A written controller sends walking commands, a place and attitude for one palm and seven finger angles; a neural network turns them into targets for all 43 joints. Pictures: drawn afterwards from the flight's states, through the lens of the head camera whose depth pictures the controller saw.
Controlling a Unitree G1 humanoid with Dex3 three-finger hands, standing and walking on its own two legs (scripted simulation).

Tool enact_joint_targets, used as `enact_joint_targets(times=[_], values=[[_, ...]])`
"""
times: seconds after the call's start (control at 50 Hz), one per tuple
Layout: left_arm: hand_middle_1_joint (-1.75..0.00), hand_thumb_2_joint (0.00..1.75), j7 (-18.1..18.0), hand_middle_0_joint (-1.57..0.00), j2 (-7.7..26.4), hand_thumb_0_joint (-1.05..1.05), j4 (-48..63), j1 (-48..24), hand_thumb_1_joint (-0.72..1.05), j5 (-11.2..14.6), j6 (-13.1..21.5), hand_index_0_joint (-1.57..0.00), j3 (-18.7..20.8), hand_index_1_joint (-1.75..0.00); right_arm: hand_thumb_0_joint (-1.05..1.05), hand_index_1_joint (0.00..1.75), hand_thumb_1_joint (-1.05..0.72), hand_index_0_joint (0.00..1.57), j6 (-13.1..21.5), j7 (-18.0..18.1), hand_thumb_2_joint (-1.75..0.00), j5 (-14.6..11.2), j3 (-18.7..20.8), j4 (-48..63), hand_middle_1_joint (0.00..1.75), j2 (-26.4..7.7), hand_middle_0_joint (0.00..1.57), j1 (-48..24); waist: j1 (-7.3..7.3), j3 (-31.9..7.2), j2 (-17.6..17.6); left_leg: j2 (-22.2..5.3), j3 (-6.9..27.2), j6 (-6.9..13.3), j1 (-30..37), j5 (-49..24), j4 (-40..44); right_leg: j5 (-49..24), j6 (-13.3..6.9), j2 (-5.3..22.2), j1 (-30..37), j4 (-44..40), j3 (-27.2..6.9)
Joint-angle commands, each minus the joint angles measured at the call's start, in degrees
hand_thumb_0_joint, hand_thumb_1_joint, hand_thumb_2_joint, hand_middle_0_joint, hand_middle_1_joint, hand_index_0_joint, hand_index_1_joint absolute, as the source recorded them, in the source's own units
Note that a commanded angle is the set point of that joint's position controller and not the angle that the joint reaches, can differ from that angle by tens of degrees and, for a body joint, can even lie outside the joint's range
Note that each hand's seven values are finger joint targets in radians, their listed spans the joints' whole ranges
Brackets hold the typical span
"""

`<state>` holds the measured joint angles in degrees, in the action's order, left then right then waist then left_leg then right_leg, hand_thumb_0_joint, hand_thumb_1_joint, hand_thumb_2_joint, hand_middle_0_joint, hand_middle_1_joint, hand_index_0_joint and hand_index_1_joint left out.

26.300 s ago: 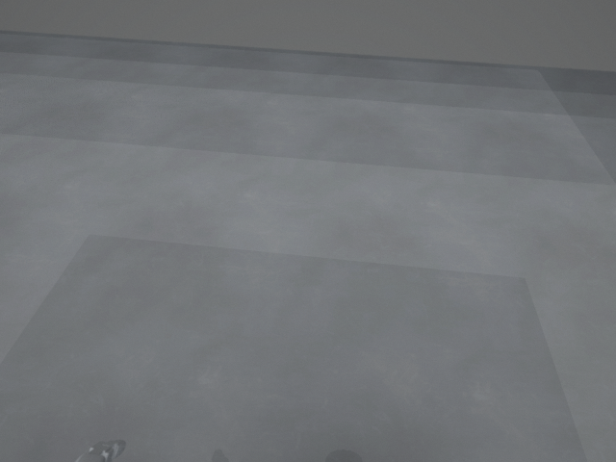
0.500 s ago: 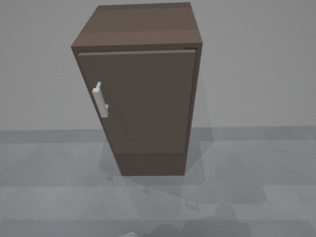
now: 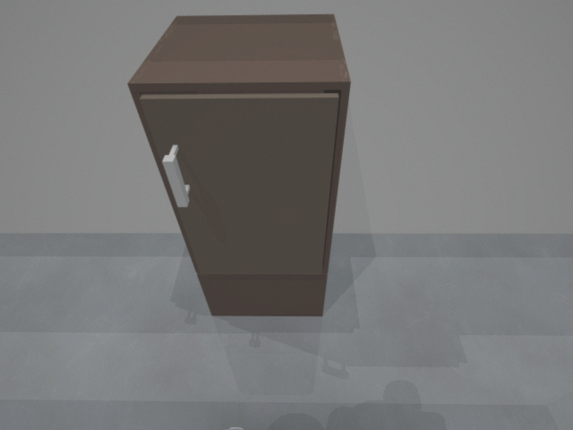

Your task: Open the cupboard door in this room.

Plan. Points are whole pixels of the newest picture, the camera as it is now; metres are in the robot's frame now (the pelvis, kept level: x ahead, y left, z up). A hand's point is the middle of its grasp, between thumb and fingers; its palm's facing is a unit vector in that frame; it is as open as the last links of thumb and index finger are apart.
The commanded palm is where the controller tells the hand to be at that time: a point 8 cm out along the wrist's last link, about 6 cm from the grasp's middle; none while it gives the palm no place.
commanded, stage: come to a stop and stand still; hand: left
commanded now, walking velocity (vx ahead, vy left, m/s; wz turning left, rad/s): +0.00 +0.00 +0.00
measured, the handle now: (179, 176) +0.62 +0.26 -0.01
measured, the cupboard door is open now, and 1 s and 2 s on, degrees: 0 0 0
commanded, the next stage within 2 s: look again from close up in 0.04 s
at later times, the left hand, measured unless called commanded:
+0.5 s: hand out of the picture +0.01 +0.18 -0.16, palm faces +0.05 -0.98 -0.21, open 7.4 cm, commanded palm none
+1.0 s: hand out of the picture +0.09 +0.19 -0.17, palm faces +0.04 -0.97 -0.22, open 7.4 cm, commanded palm none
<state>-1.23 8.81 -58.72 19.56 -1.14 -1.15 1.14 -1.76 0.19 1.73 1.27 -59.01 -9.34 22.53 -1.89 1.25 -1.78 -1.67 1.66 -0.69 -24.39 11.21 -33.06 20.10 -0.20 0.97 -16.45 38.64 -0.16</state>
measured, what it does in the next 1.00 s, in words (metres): shifts its weight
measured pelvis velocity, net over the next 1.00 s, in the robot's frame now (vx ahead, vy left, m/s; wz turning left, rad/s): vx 0.09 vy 0.01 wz -0.01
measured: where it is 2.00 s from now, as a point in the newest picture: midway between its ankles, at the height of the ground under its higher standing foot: outside the picture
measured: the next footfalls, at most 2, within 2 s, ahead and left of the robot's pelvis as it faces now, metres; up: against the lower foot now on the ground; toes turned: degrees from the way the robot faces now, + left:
none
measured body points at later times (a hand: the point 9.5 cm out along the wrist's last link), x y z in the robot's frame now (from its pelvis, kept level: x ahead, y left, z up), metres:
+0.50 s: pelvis +0.02 +0.00 +0.01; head +0.01 -0.01 +0.46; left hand +0.00 +0.23 -0.15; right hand +0.05 -0.24 -0.15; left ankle +0.13 +0.14 -0.72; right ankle +0.01 -0.13 -0.72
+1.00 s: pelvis +0.09 +0.01 +0.00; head +0.11 +0.00 +0.45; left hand +0.09 +0.24 -0.15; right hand +0.10 -0.23 -0.15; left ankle +0.13 +0.15 -0.72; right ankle +0.01 -0.13 -0.72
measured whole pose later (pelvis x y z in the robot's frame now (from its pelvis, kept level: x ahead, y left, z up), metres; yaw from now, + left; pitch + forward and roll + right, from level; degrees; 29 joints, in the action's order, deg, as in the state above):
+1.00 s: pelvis +0.09 +0.01 +0.00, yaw -1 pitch +0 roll +2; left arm -1.3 9.5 -61.1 17.2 -1.6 0.2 1.8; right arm 0.0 0.5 1.3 0.5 -61.0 -10.9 15.9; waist 1.1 2.0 0.6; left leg 0.7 1.3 -1.4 -18.7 14.0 -33.1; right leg 25.5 1.2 2.8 -8.9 34.7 -1.7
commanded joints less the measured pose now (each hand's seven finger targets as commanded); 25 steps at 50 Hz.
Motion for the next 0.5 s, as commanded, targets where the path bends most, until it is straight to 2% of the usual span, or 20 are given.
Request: enact_joint_targets(times=[0.0, 0.02, 0.08, 0.16, 0.26, 0.38, 0.42, 0.46, 0.48], values=[[-0.3, 0.9, -0.21, -0.2, 6.41, 0.0, 2.5, 2.03, 0.9, 0.13, 1.37, -0.2, 1.36, -0.3, 0.0, 0.3, -0.9, 0.2, 1.59, 0.71, -0.9, -0.28, 0.91, 3.01, 0.3, -5.27, 0.2, -0.12, 1.06, 5.2, -0.42, -1.92, 5.0, 2.24, 3.3, 16.42, 9.39, 17.19, -2.96, 1.83, -9.82, -14.07, -4.3], [-0.3, 0.9, -0.18, -0.2, 6.33, 0.0, 2.01, 2.79, 0.9, 0.1, 1.43, -0.2, 1.35, -0.3, 0.0, 0.3, -0.9, 0.2, 1.63, 0.75, -0.9, -0.27, 1.01, 2.94, 0.3, -5.44, 0.2, -0.42, 1.21, 4.66, -1.01, -1.92, 5.38, 2.28, 2.95, 16.98, 10.02, 16.65, -2.94, 1.62, -8.89, -13.72, -4.29], [-0.3, 0.9, -0.1, -0.2, 6.08, 0.0, 0.95, 4.01, 0.9, -0.07, 1.63, -0.2, 1.22, -0.3, 0.0, 0.3, -0.9, 0.2, 1.56, 0.8, -0.9, -0.36, 1.05, 2.79, 0.3, -5.25, 0.2, -1.82, 1.55, 5.0, 1.22, -1.36, 4.62, 1.98, 3.5, 15.47, 8.83, 17.03, -3.07, 2.24, -9.06, -15.56, -5.41], [-0.3, 0.9, 0.1, -0.2, 6.3, 0.0, 0.45, 3.2, 0.9, 0.04, 2.2, -0.2, 1.16, -0.3, 0.0, 0.3, -0.9, 0.2, 2.09, 0.88, -0.9, -0.44, 0.89, 2.42, 0.3, -5.01, 0.2, -2.03, 0.98, 3.66, 1.6, -1.16, 3.9, 1.79, 6.55, 10.75, 7.53, 14.81, -3.16, 3.19, -9.43, -16.65, -6.13], [-0.3, 0.9, 0.09, -0.2, 7.33, 0.0, 0.22, 2.08, 0.9, -0.09, 2.29, -0.2, 1.21, -0.3, 0.0, 0.3, -0.9, 0.2, 2.2, 0.85, -0.9, -0.48, 1.09, 2.47, 0.3, -6.25, 0.2, -3.44, 0.87, 5.21, 2.3, -1.2, 4.46, 1.67, 6.74, 11.2, 7.78, 16.41, -2.99, 3.48, -10.66, -17.7, -6.24], [-0.3, 0.9, 0.06, -0.2, 7.23, 0.0, -0.49, 2.72, 0.9, -0.14, 2.35, -0.2, 1.1, -0.3, 0.0, 0.3, -0.9, 0.2, 2.6, 0.93, -0.9, -0.59, 0.86, 2.06, 0.3, -6.94, 0.2, -4.61, 1.51, 5.04, -0.15, -2.14, 6.36, 2.08, 5.96, 12.15, 11.15, 11.91, -2.57, 2.48, -7.0, -15.98, -4.8], [-0.3, 0.9, 0.11, -0.2, 7.23, 0.0, -0.79, 3.36, 0.9, -0.11, 2.38, -0.2, 1.08, -0.3, 0.0, 0.3, -0.9, 0.2, 2.55, 0.92, -0.9, -0.49, 0.95, 2.08, 0.3, -7.21, 0.2, -5.39, 1.9, 4.83, 0.47, -2.03, 6.06, 2.0, 5.8, 12.28, 11.16, 12.46, -2.66, 2.79, -6.7, -16.92, -5.2], [-0.3, 0.9, 0.1, -0.2, 7.61, 0.0, -0.73, 2.61, 0.9, -0.08, 2.4, -0.2, 1.1, -0.3, 0.0, 0.3, -0.9, 0.2, 2.56, 0.86, -0.9, -0.48, 0.89, 1.92, 0.3, -7.32, 0.2, -5.23, 1.68, 5.0, 1.93, -1.72, 5.56, 1.86, 6.39, 10.4, 10.66, 12.25, -2.83, 3.09, -6.7, -17.43, -5.49], [-0.3, 0.9, 0.11, -0.2, 7.52, 0.0, -0.83, 2.57, 0.9, -0.1, 2.4, -0.2, 1.06, -0.3, 0.0, 0.3, -0.9, 0.2, 2.65, 0.87, -0.9, -0.51, 0.75, 1.61, 0.3, -7.03, 0.2, -5.13, 1.65, 4.78, 1.08, -1.89, 5.66, 1.9, 7.4, 9.44, 10.94, 11.13, -2.8, 3.01, -6.62, -17.18, -5.08]])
